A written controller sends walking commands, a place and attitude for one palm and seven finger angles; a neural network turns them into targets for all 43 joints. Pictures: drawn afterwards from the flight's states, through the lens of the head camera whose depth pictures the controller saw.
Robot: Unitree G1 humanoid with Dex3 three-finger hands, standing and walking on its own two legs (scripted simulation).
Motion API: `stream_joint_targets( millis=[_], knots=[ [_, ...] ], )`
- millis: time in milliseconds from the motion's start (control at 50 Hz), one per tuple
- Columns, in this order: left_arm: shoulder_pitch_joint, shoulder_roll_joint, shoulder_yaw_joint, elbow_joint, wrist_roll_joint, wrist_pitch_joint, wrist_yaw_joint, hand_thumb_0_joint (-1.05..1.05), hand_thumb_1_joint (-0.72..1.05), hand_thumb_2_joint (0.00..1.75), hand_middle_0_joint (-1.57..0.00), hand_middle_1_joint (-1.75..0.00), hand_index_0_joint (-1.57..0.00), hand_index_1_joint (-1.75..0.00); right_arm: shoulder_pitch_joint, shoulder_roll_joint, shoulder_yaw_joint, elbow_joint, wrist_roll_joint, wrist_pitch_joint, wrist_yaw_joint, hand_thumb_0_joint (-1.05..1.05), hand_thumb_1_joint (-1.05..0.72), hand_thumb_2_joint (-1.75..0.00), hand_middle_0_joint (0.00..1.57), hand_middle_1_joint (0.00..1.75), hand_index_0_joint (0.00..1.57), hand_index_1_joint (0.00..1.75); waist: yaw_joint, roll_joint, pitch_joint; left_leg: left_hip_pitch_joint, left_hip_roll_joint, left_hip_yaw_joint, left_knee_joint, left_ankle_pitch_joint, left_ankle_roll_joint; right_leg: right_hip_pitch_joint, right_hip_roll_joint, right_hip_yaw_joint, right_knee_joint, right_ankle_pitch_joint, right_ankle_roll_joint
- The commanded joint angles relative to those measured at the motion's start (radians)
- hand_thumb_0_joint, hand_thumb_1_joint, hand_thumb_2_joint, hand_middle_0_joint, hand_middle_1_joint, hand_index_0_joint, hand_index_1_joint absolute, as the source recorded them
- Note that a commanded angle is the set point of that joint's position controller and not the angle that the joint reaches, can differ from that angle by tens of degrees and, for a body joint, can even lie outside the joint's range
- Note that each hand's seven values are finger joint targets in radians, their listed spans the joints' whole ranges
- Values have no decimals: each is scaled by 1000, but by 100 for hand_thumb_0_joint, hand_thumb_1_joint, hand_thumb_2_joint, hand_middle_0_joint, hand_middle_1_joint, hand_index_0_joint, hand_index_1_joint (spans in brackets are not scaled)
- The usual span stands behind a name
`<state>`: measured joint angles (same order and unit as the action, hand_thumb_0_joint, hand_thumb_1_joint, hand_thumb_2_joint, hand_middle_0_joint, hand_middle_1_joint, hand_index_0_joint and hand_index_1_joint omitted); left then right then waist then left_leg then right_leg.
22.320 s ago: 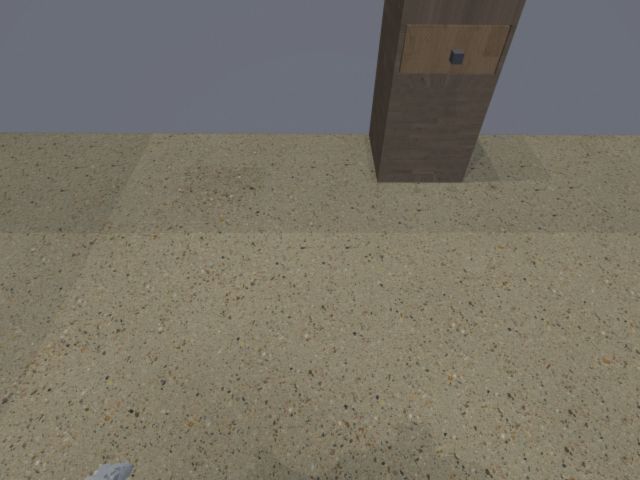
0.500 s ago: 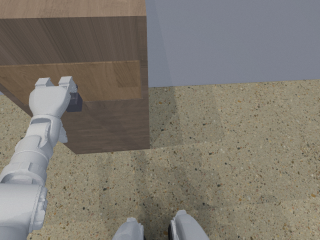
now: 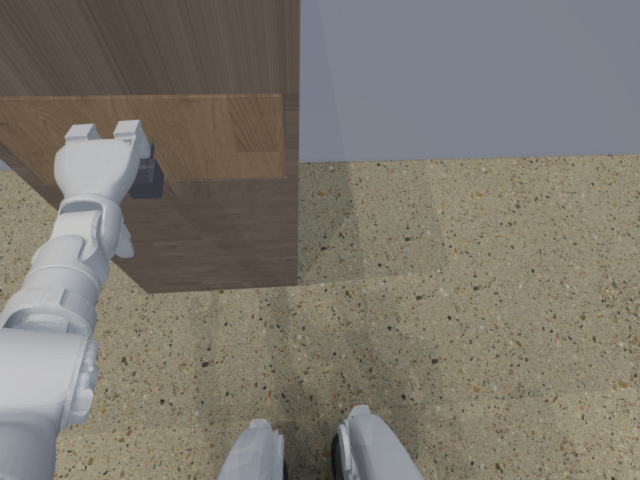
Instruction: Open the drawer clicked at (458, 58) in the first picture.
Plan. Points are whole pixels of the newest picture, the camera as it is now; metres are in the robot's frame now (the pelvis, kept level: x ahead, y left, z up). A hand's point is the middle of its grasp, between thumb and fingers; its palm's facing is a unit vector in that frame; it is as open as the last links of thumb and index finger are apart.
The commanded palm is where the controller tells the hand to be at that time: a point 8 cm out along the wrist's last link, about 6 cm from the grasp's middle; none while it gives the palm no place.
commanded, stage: lower the fingers behind the handle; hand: left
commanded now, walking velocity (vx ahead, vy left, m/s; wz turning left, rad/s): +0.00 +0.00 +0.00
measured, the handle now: (145, 167) +0.54 +0.23 -0.02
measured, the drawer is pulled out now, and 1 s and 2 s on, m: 0.00 0.00 0.00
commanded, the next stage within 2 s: lift the fingers back up to retry in 0.34 s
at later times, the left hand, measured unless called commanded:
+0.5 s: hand (118, 194) +0.48 +0.25 -0.01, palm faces -0.06 -0.01 -1.00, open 13.9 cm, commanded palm +0.47 +0.24 +0.03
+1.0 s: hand (88, 168) +0.49 +0.27 +0.04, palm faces -0.06 -0.03 -1.00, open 13.8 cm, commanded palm +0.47 +0.25 +0.10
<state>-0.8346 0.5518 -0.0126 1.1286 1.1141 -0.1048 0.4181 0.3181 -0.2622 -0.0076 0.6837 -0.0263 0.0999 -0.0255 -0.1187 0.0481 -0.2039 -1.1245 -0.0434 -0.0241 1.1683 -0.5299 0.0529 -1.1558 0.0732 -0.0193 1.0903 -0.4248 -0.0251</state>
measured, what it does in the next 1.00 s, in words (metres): stands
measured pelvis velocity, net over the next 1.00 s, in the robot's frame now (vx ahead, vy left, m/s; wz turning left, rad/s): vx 0.03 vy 0.01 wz -0.01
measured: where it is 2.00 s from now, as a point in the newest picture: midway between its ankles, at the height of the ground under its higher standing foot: outside the picture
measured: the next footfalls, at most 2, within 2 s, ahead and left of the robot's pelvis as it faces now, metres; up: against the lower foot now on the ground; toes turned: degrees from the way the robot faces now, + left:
none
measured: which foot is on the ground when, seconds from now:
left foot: down 0.00-1.00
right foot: down 0.00-1.00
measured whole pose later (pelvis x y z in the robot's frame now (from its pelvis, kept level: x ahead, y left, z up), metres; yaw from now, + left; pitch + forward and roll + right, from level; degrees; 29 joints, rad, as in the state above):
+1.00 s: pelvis +0.03 +0.01 +0.04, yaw +0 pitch +23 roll -3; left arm -0.70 0.53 0.00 1.00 1.07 -0.09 0.36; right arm 0.34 -0.26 -0.03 0.69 -0.01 0.13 -0.02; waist -0.09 0.06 -0.18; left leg -0.87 -0.04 -0.02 0.95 -0.48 0.06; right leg -0.89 0.08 0.00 0.86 -0.38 -0.02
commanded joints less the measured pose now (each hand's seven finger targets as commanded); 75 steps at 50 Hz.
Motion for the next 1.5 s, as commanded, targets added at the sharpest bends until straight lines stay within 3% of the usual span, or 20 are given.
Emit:
stream_joint_targets(
  millis=[0,80,180,280,420,480,640,680,760,900,940,1040,1080,1100,1140,1220,1320,1360,1440,1480],
  knots=[
    [-258,205,39,-85,22,-10,-3,0,-50,30,-30,-120,-30,-120,145,-174,-64,-50,-2,-20,-14,0,-90,-90,20,30,20,30,-28,7,-370,179,22,-18,-105,266,2,229,-13,10,-92,169,-19],
    [-302,155,6,-101,19,13,20,0,-50,30,-30,-120,-30,-120,163,-174,-72,-42,-2,-20,-8,0,-90,-90,20,30,20,30,-44,41,-412,247,29,-39,-104,298,-7,179,-10,-7,-85,161,-18],
    [-345,170,13,-118,3,52,25,0,-50,30,-30,-120,-30,-120,173,-179,-71,-37,1,-16,-6,0,-90,-90,20,30,20,30,-44,47,-449,289,31,-47,-121,301,-10,197,-11,-13,-97,152,-15],
    [-355,175,1,-95,-2,61,-1,0,-50,30,-30,-120,-30,-120,164,-176,-61,-33,5,-19,-15,0,-90,-90,20,30,20,30,-60,27,-379,248,30,-40,-137,239,-2,202,-13,-10,-119,120,-13],
    [-300,212,24,-66,-5,23,-28,0,-50,30,-30,-120,-30,-120,154,-176,-50,-44,6,-35,-22,0,-90,-90,20,30,20,30,-42,10,-336,166,22,-23,-130,187,7,222,-14,4,-120,90,-16],
    [-355,242,45,-166,-1,-3,-20,0,-50,30,-30,-120,-30,-120,162,-176,-58,-50,4,-36,-22,0,-90,-90,20,30,20,30,-33,72,-427,246,24,-28,-137,244,1,244,-13,6,-118,131,-18],
    [-352,324,128,-277,-29,-10,10,0,-50,30,-30,-120,-30,-120,173,-177,-69,-39,5,-23,-23,0,-90,-90,20,30,20,30,-6,72,-511,385,28,-32,-184,390,-7,364,-9,3,-161,249,-12],
    [-366,303,121,-320,-33,-22,18,0,-50,30,-30,-120,-30,-120,171,-173,-75,-36,3,-21,-21,0,-90,-90,20,30,20,30,-6,95,-526,442,31,-37,-198,437,-11,370,-8,1,-176,275,-12],
    [-345,272,107,-301,-34,-20,28,0,-50,30,-30,-120,-30,-120,162,-171,-76,-25,2,-14,-19,0,-90,-90,20,30,20,30,-14,78,-456,478,32,-32,-227,468,-13,379,-4,-3,-215,289,-14],
    [-222,235,88,-289,-48,13,-11,0,-50,30,-30,-120,-30,-120,162,-167,-83,-39,7,17,-8,0,-90,-90,20,30,20,30,19,73,-431,570,33,-13,-294,607,-19,502,1,-2,-276,404,-17],
    [-203,162,34,-308,-56,13,-33,0,-50,30,-30,-120,-30,-120,156,-159,-88,-51,13,23,-7,0,-90,-90,20,30,20,30,9,60,-396,599,36,-9,-315,635,-18,519,2,-3,-307,419,-16],
    [-151,200,72,-327,-64,-26,-64,0,-50,30,-30,-120,-30,-120,139,-156,-89,-63,16,38,-15,0,-90,-90,20,30,20,30,27,-2,-325,563,29,2,-355,608,-5,600,-4,14,-339,454,-17],
    [-130,227,101,-333,-46,-51,-56,0,-50,30,-30,-120,-30,-120,128,-155,-88,-63,13,44,-15,0,-90,-90,20,30,20,30,42,17,-324,559,30,0,-356,644,-9,594,-6,19,-324,472,-19],
    [-113,186,78,-329,-52,-55,-52,0,-50,30,-30,-120,-30,-120,127,-152,-90,-68,11,45,-11,0,-90,-90,20,30,20,30,41,19,-301,560,30,1,-355,655,-11,583,-5,14,-324,472,-22],
    [-83,197,103,-364,-39,-73,-34,0,-50,30,-30,-120,-30,-120,118,-151,-97,-74,6,45,-5,0,-90,-90,20,30,20,30,60,46,-342,596,34,-4,-346,712,-20,570,-4,12,-310,473,-25],
    [-136,129,66,-429,-27,-80,9,0,-50,30,-30,-120,-30,-120,112,-146,-111,-74,-1,44,12,0,-90,-90,20,30,20,30,43,85,-382,697,56,-37,-320,823,-48,473,2,-8,-289,431,-22],
    [-228,137,70,-432,-16,-42,54,0,-50,30,-30,-120,-30,-120,113,-152,-114,-61,-7,46,17,0,-90,-90,20,30,20,30,24,68,-412,711,58,-56,-309,798,-57,439,2,-17,-277,395,-19],
    [-272,221,128,-447,-12,-30,65,0,-50,30,-30,-120,-30,-120,108,-163,-110,-51,-12,49,13,0,-90,-90,20,30,20,30,38,101,-434,717,54,-57,-308,797,-63,443,1,-17,-265,388,-24],
    [-256,129,46,-346,-14,24,53,0,-50,30,-30,-120,-30,-120,105,-153,-104,-51,-4,50,14,0,-90,-90,20,30,20,30,15,65,-382,678,46,-42,-323,704,-53,452,4,-21,-290,361,-22],
    [-239,138,45,-310,-18,41,29,0,-50,30,-30,-120,-30,-120,107,-156,-101,-52,3,52,13,0,-90,-90,20,30,20,30,19,54,-391,679,47,-42,-334,685,-50,464,4,-18,-300,355,-20]
  ],
)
